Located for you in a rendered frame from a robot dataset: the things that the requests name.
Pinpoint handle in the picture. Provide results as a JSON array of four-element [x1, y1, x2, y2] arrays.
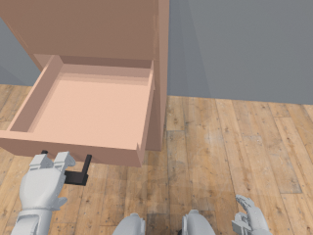
[[41, 150, 92, 186]]

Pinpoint left robot forearm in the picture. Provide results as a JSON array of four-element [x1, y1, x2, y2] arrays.
[[11, 208, 53, 235]]

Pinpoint cabinet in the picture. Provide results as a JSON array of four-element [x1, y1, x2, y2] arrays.
[[0, 0, 169, 152]]

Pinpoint right robot shin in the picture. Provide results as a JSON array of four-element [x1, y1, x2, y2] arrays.
[[188, 210, 199, 214]]

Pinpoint robot left thigh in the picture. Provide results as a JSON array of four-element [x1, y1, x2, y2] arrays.
[[112, 215, 146, 235]]

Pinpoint right robot hand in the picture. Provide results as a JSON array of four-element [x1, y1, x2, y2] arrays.
[[232, 194, 269, 235]]

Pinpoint left robot hand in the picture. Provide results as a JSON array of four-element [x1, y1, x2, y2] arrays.
[[19, 151, 76, 212]]

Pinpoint drawer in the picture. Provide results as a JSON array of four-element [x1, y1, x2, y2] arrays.
[[0, 55, 155, 167]]

